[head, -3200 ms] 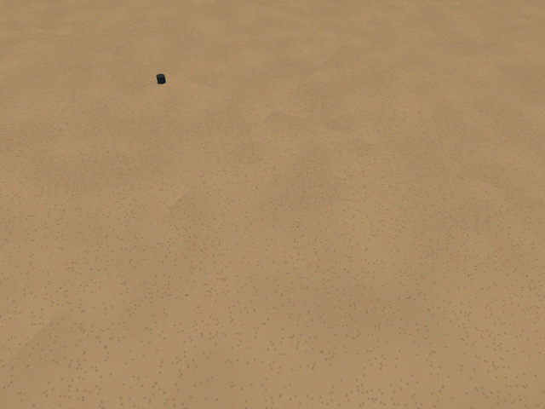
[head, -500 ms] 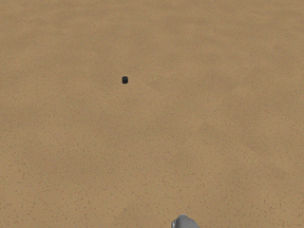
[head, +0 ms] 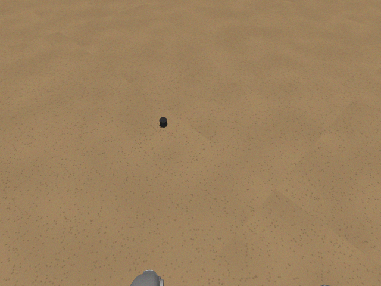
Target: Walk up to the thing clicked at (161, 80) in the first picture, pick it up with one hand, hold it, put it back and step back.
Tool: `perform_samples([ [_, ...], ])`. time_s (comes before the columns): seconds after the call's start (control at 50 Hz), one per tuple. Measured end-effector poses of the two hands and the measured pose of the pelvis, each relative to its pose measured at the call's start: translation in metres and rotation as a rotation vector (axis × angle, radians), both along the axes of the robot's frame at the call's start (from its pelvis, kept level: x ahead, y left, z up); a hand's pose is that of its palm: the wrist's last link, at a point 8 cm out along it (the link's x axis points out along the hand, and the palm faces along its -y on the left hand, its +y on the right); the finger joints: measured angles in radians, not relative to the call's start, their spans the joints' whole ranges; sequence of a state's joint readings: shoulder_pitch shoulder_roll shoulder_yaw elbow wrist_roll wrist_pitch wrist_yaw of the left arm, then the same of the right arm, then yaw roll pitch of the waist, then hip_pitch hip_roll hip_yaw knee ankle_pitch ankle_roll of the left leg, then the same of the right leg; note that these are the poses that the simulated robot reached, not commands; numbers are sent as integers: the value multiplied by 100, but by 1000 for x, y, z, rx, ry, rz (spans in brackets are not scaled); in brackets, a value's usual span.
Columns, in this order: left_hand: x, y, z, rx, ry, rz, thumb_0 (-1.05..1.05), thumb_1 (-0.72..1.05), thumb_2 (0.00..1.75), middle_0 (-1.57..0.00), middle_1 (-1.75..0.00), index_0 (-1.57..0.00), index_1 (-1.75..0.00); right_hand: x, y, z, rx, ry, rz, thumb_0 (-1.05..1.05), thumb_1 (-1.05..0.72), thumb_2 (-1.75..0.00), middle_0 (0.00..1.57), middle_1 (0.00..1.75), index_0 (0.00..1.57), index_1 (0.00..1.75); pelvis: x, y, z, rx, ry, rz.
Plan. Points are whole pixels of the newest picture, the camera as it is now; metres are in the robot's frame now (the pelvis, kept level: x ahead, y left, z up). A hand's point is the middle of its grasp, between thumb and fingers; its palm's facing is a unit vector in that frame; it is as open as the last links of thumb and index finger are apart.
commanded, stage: walk up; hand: left
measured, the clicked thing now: (163, 122) +1.31 +0.22 -0.75
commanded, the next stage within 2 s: none
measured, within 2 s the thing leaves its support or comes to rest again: neither
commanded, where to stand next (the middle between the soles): +0.99 +0.01 m, yaw +0 degrees
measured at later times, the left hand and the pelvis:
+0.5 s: hand (95, 208) +0.34 +0.27 -0.13, palm faces -0.11 -0.92 -0.38, open 7.4 cm; pelvis +0.26 -0.01 -0.01, yaw -2 degrees
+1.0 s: hand (114, 167) +0.49 +0.26 -0.16, palm faces +0.00 -0.93 -0.36, open 7.4 cm; pelvis +0.48 -0.02 -0.01, yaw +1 degrees
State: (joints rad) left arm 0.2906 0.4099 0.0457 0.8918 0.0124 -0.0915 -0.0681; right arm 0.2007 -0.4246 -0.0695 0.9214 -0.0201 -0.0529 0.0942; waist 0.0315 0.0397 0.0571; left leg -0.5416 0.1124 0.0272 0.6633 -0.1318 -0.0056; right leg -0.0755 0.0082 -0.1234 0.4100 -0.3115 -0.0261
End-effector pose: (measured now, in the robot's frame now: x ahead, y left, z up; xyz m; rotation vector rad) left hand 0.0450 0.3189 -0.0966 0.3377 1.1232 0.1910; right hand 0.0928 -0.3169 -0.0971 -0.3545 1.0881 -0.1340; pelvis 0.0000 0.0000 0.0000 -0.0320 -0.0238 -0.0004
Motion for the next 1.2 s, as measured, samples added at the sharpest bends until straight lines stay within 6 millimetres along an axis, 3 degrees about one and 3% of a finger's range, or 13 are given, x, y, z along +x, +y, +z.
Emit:
perform_samples([
  [0.1,33,24,-30,-9,65,44,0,90,90,-21,-30,-21,-30,84,14,1,-46,-47,35,1,-91,-90,21,30,20,30,65,16,-17,1,-2,9],
  [0.16,62,29,-39,-10,108,48,0,90,90,-20,-30,-20,-30,118,23,5,-59,-101,22,1,-91,-90,21,30,21,30,93,25,-20,20,-8,2],
  [0.26,126,26,-29,-31,98,-10,1,91,90,-20,-30,-20,-30,141,28,18,-49,-100,-35,0,-91,-90,21,30,21,30,138,25,-5,38,-10,-20],
  [0.36,191,20,-14,-30,79,-56,0,91,90,-20,-30,-20,-30,153,17,17,-42,-38,-69,1,-90,-90,21,30,21,30,184,20,2,48,-10,-30],
  [0.5,294,-1,0,22,26,-84,0,91,90,-20,-30,-20,-30,182,-18,-9,-17,51,-136,1,-90,-90,21,30,21,30,259,-7,-6,70,-13,-33],
  [0.6,363,-27,4,66,-83,-75,0,91,90,-20,-30,-20,-30,227,-43,-37,-5,110,-137,1,-91,-90,21,30,21,30,308,-33,-20,54,-20,-19],
  [0.7,391,-47,19,50,-99,-50,0,90,90,-20,-30,-20,-30,292,-44,-31,27,87,-93,1,-91,-90,20,30,20,30,346,-40,-5,45,-21,-10],
  [0.8,406,-50,19,37,-56,-29,0,90,90,-21,-30,-21,-30,351,-43,-17,34,54,-51,1,-91,-90,20,30,20,30,383,-43,3,29,-12,-3],
  [0.9,420,-37,6,19,-3,10,0,90,90,-21,-30,-21,-30,408,-37,-6,7,54,-12,1,-91,-90,20,30,20,30,425,-37,2,10,-8,8],
  [1.04,455,-6,-32,-4,93,52,0,90,90,-21,-30,-20,-30,498,-15,0,-60,-24,19,1,-91,-90,21,30,20,30,492,-12,-17,19,-13,16],
  [1.1,482,-4,-34,-13,119,34,0,90,90,-20,-30,-20,-30,520,-7,10,-59,-73,-5,1,-91,-90,21,30,21,30,513,-7,-13,18,-18,13],
  [1.2,535,-5,-25,-30,89,-5,0,91,90,-20,-30,-20,-30,536,-3,20,-60,-61,-32,0,-91,-90,21,30,21,30,547,-4,-2,36,-20,-1],
])
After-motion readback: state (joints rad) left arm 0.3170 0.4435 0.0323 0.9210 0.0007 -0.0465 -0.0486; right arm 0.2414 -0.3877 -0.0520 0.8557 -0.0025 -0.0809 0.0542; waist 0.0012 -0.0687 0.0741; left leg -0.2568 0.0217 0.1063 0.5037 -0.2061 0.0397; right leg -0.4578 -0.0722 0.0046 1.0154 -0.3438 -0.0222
